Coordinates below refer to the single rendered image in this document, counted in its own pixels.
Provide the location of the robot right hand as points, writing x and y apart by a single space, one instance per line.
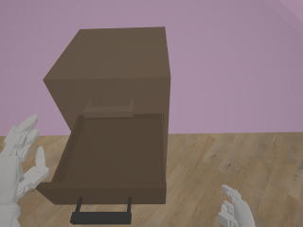
239 213

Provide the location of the robot left hand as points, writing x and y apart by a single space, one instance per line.
17 143

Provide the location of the cabinet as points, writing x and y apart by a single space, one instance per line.
113 67

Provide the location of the handle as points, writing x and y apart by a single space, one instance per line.
108 111
102 218

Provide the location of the drawer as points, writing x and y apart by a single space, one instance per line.
106 160

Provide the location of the robot left forearm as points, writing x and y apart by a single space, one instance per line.
9 214

